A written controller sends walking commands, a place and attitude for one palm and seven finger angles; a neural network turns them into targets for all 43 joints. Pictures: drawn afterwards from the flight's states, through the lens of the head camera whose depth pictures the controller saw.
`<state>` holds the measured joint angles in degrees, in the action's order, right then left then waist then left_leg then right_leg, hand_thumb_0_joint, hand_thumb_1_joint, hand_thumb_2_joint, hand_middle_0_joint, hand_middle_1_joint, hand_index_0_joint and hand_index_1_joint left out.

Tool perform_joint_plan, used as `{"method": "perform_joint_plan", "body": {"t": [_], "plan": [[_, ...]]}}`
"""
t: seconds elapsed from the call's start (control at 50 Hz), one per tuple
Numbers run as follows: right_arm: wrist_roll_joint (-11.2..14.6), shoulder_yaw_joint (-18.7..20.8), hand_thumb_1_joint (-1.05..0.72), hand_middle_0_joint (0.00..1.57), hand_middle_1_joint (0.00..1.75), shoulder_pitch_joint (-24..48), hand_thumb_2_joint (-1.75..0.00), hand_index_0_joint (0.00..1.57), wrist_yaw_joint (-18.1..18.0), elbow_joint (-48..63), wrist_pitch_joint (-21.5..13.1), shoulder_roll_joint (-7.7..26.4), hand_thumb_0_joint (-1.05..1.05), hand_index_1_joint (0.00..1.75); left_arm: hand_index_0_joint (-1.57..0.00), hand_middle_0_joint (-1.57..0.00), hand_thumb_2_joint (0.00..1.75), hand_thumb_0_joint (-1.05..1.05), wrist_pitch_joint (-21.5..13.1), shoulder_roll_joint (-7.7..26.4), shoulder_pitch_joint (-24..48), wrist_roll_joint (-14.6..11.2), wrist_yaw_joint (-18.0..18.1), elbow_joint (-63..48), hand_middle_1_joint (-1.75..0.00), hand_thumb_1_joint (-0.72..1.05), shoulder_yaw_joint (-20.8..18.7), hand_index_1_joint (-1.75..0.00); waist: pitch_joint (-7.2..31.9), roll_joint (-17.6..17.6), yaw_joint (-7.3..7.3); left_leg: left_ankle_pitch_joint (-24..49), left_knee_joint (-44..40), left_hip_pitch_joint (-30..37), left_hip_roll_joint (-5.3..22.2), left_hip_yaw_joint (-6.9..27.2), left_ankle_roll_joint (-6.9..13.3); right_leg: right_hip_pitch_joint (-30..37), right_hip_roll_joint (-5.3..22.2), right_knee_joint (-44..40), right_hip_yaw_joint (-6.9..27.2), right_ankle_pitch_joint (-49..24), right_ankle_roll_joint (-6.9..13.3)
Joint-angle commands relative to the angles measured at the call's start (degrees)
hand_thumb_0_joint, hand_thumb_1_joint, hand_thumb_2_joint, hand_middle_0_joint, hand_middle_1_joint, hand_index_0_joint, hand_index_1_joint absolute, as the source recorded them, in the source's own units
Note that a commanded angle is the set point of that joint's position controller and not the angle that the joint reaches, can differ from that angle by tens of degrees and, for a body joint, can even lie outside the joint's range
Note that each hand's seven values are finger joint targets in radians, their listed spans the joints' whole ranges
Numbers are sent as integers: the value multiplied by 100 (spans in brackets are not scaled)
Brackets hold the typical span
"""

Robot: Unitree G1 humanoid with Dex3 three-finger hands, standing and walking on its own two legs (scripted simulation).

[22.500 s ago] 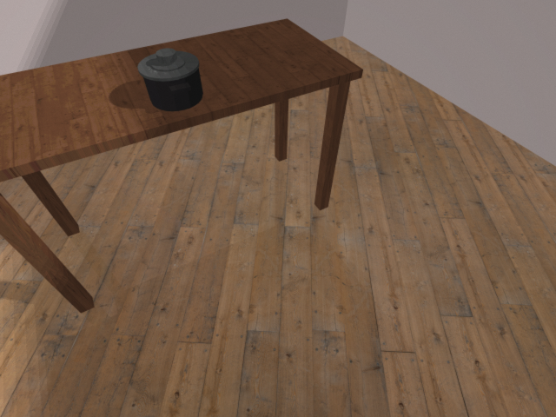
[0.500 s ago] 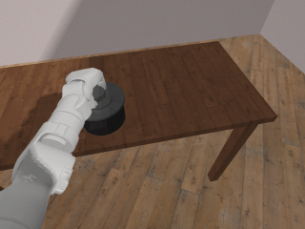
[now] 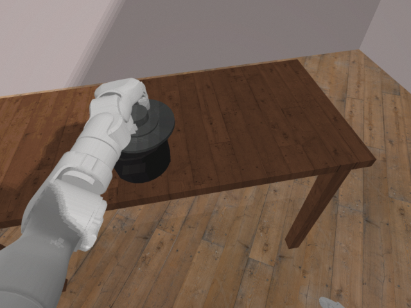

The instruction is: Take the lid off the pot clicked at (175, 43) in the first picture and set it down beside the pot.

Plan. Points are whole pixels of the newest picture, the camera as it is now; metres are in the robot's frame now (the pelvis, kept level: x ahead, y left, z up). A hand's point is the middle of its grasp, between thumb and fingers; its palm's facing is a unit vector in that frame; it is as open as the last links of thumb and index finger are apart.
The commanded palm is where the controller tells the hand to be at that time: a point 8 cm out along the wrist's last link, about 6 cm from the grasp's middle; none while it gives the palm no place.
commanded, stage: lift the lid straight up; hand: left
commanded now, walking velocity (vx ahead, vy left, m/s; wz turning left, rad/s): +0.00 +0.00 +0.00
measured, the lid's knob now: (136, 115) +0.50 +0.14 +0.11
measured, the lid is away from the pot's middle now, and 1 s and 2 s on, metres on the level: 0.02 0.01 0.07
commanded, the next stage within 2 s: move the lid sideways beside the pot in 1.26 s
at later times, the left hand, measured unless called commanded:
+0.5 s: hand (120, 102) +0.48 +0.15 +0.17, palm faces -0.28 -0.12 -0.95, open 8.7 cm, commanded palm +0.47 +0.16 +0.25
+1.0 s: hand (103, 88) +0.47 +0.17 +0.21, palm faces -0.26 -0.11 -0.96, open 8.7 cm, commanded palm +0.47 +0.17 +0.29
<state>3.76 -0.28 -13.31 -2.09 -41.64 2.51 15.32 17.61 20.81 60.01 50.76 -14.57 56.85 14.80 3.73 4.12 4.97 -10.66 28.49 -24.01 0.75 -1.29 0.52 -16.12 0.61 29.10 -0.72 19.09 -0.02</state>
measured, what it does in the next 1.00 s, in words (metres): stands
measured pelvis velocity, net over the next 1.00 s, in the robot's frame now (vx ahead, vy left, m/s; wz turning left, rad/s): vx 0.00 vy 0.01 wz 0.02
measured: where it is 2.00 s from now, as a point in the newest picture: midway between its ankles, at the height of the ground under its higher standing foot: outside the picture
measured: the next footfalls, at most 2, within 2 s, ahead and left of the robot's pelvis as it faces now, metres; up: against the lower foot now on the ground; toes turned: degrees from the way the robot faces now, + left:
none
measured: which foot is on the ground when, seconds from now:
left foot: down 0.00-1.00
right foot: down 0.00-1.00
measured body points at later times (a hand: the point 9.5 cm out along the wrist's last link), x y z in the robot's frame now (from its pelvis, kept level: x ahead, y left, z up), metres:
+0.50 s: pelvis +0.01 +0.00 +0.00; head +0.03 -0.03 +0.45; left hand +0.49 +0.16 +0.22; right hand +0.11 -0.26 -0.13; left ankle +0.04 +0.12 -0.73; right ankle -0.05 -0.12 -0.73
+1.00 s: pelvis +0.00 +0.01 +0.00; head +0.02 -0.01 +0.45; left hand +0.48 +0.17 +0.26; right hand +0.10 -0.24 -0.12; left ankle +0.04 +0.12 -0.73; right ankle -0.05 -0.12 -0.73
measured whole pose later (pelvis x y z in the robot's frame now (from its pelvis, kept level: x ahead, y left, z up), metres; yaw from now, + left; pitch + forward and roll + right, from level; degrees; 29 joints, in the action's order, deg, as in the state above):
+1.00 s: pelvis +0.00 +0.01 +0.00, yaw +1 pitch +5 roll +0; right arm 3.5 -1.1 -13.1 -2.0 -41.0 0.5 15.1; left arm 19.6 24.6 70.8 51.6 -23.9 57.2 16.3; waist 2.5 3.6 4.5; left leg -9.1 26.1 -22.1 -0.6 -0.9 1.5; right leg -13.7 1.8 26.3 -1.2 17.5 -1.1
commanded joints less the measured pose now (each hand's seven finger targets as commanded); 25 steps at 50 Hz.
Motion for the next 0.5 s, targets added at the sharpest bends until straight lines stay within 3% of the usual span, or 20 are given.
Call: {"method": "perform_joint_plan", "body": {"t": [0.0, 0.06, 0.08, 0.14, 0.18, 0.22, 0.28, 0.34, 0.36, 0.38, 0.42, 0.48], "plan": [[4, 206, -90, 20, 30, 177, -90, 20, -35, 634, -161, 724, 0, 30, -76, -75, 116, 0, -30, 1581, 3534, 187, 208, -1282, -109, 47, -469, -98, 2349, -554, 20, 1336, 46, 2037, -268, 53, 443, 9, -256, -370, -116, -2736, 133], [27, 186, -90, 20, 30, 225, -90, 20, -55, 630, -157, 740, 0, 30, -76, -75, 116, 0, 36, 1763, 3645, 172, 125, -1219, -109, 47, -533, -98, 2202, -743, 32, 1168, -6, 1866, -289, 5, 459, 89, -217, -420, -59, -2797, 88], [11, 182, -90, 20, 30, 242, -90, 20, -65, 681, -193, 724, 0, 30, -76, -75, 116, 0, -31, 1726, 3780, 151, 93, -1454, -109, 47, -528, -98, 2378, -602, 8, 1318, 6, 1948, -296, 10, 467, 173, -211, -401, -61, -2930, 109], [32, 172, -90, 20, 30, 215, -90, 20, -71, 618, -194, 718, 0, 30, -76, -75, 116, 0, 14, 1516, 3850, 225, 17, -1233, -109, 47, -265, -98, 2111, -475, 80, 1165, -23, 1990, -289, 38, 451, -94, -239, -435, -94, -2629, 113], [9, 192, -90, 20, 30, 214, -90, 20, -73, 683, -262, 712, 0, 30, -76, -75, 116, 0, -63, 1633, 3961, 190, -21, -1505, -109, 47, -400, -98, 2333, -415, 37, 1345, 5, 2137, -271, 63, 459, 8, -233, -425, -95, -2735, 133], [-28, 207, -90, 20, 30, 173, -90, 20, -79, 695, -292, 724, 0, 30, -76, -75, 116, 0, -146, 2081, 4020, 224, -26, -1703, -109, 47, -722, -98, 2701, -326, -8, 1574, 64, 2319, -311, 54, 483, 261, -214, -373, -22, -3127, 120], [-20, 217, -90, 20, 30, 190, -90, 20, -50, 737, -293, 686, 0, 30, -76, -75, 116, 0, -170, 1728, 3806, 182, -106, -1741, -109, 47, -525, -98, 2709, -462, -21, 1938, 91, 2302, -305, 61, 481, 338, -215, -351, -84, -3432, 130], [4, 215, -90, 20, 30, 249, -90, 20, 7, 690, -206, 719, 0, 30, -76, -75, 116, 0, -5, 1660, 3713, 219, -152, -1491, -109, 47, -424, -98, 2331, -544, -12, 1705, 56, 2139, -314, 15, 466, 210, -225, -388, -94, -3278, 113], [5, 220, -90, 20, 30, 245, -90, 20, 17, 693, -203, 735, 0, 30, -76, -75, 116, 0, 19, 1809, 3778, 198, -162, -1550, -109, 47, -555, -98, 2309, -611, -31, 1652, 31, 2120, -300, 30, 461, 235, -220, -394, -110, -3254, 111], [5, 209, -90, 20, 30, 315, -90, 20, 18, 743, -207, 735, 0, 30, -76, -75, 116, 0, 13, 1710, 3734, 144, -205, -1568, -109, 47, -498, -98, 2307, -557, -35, 1766, 39, 2091, -321, 18, 471, 278, -199, -409, -90, -3356, 123], [11, 200, -90, 20, 30, 286, -90, 20, 12, 668, -159, 757, 0, 30, -76, -75, 116, 0, 78, 1828, 3883, 189, -245, -1415, -109, 47, -510, -98, 2210, -577, 10, 1616, 1, 2087, -310, 23, 461, 192, -202, -412, -94, -3207, 108], [-3, 194, -90, 20, 30, 310, -90, 20, -5, 743, -221, 733, 0, 30, -76, -75, 116, 0, 22, 1818, 4168, 175, -319, -1730, -109, 47, -483, -98, 2435, -371, 2, 1804, 26, 2289, -321, 71, 470, 203, -199, -427, -97, -3247, 136]]}}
